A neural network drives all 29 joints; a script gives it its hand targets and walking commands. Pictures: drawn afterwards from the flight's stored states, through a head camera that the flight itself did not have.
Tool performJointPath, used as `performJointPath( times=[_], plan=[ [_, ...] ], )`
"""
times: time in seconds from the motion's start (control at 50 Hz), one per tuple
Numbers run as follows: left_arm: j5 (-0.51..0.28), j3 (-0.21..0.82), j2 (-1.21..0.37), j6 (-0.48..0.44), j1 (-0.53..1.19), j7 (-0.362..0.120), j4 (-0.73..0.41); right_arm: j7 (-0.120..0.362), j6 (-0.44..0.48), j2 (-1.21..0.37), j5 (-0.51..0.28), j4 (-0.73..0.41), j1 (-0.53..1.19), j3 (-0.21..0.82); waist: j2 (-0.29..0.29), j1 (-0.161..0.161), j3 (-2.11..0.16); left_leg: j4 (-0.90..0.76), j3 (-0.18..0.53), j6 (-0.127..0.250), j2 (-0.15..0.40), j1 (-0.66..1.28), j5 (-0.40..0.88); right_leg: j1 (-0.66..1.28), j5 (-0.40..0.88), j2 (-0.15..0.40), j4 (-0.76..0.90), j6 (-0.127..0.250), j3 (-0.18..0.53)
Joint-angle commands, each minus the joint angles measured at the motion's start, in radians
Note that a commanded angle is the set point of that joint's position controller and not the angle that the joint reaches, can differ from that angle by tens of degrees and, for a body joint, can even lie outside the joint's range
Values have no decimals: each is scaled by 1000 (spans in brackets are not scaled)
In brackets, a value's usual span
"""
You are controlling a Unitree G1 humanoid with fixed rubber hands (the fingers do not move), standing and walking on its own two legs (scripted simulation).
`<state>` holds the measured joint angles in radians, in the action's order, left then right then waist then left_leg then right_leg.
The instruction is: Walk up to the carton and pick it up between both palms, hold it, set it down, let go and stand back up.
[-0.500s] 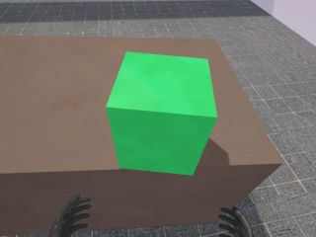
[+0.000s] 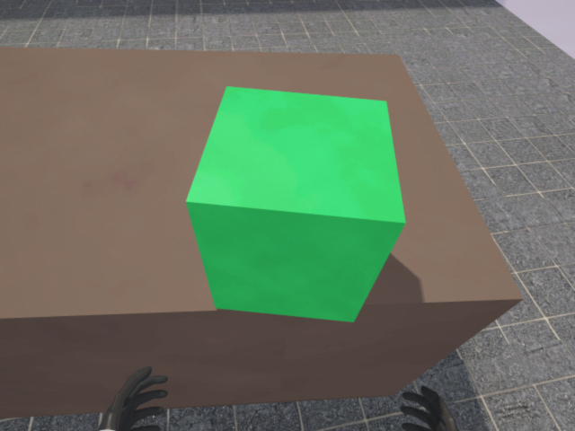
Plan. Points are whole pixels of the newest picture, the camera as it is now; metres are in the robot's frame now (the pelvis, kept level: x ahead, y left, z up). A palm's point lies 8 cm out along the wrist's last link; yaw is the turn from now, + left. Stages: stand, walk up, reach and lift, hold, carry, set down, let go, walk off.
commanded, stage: set down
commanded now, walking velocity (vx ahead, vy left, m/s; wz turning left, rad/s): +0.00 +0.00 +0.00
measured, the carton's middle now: (294, 212) +0.40 +0.02 +0.08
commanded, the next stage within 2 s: let go in 1.12 s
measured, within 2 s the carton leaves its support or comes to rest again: neither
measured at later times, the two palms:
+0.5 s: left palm out of the picture +0.13 +0.22 -0.09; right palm out of the picture +0.13 -0.21 -0.09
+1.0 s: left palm out of the picture +0.11 +0.22 -0.13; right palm out of the picture +0.11 -0.21 -0.14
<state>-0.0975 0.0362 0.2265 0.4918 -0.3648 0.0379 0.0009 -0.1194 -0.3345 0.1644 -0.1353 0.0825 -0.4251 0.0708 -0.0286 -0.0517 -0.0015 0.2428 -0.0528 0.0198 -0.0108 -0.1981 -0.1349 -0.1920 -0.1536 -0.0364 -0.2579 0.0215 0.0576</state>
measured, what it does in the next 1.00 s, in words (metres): stands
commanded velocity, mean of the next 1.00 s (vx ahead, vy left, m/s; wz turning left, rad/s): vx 0.00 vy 0.00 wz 0.00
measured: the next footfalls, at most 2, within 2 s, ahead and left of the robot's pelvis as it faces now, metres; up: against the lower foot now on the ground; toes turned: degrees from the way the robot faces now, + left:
none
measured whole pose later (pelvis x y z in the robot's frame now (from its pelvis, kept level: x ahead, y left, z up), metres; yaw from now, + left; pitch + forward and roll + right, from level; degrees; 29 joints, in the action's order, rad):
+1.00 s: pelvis -0.04 -0.01 -0.01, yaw +3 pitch +7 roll +0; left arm 0.00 -0.03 0.19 0.63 0.05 0.03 0.59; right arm -0.07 -0.34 0.12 -0.02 0.75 -0.03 -0.04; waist -0.03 -0.02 0.05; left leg 0.44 0.00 0.00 0.00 -0.40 -0.16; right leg -0.38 -0.20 -0.04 -0.45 0.04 0.00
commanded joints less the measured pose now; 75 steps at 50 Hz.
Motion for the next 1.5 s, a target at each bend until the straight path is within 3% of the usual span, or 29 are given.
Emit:
performJointPath(
  times=[0.0, 0.24, 0.78, 1.08, 1.16, 1.26, 1.36, 1.48],
  plan=[
    [19, -44, 78, -4, 33, -2, -111, 1, 23, 80, 9, -93, 7, -38, 32, 2, -134, 16, 17, -54, 16, 98, 282, 45, 211, 22, 14, -2, 16],
    [53, -55, 67, 54, 127, -17, 17, 10, 5, 77, 33, 57, 95, -50, 27, 13, -146, 27, 26, -54, 12, 73, 267, 54, 244, 25, -2, -2, 8],
    [99, -93, 61, 110, 432, -8, 404, 41, 7, 47, 117, 468, 366, -116, 25, 22, -184, 114, 41, -28, 32, -58, 77, -34, 75, 43, -103, 8, -24],
    [119, -104, 83, 156, 550, -5, 570, 40, 4, 46, 107, 727, 528, -136, 35, 28, -254, 225, 62, -28, 33, -157, 77, -117, 62, 45, -203, 19, -36],
    [111, -93, 78, 161, 524, 5, 526, 42, 13, 69, 96, 736, 515, -135, 43, 20, -331, 234, 71, -35, 30, -98, 155, -77, 125, 30, -214, 36, -40],
    [82, -62, 90, 130, 400, 26, 339, 68, 63, 147, 126, 635, 459, -176, 30, 24, -396, 178, 87, -48, 18, 80, 267, -15, 185, 4, -159, 50, -41],
    [41, -25, 129, 129, 340, 39, 181, 117, 61, 149, 129, 512, 431, -156, -20, 35, -283, 96, 69, -28, -2, 88, 198, 9, 151, 28, -58, 13, -24],
    [80, -35, 114, 67, 307, 17, 231, 165, 99, 104, 105, 499, 382, -101, 1, 41, -71, 33, 54, -18, -28, 15, 53, 50, 95, 66, -5, -22, 9]
  ],
)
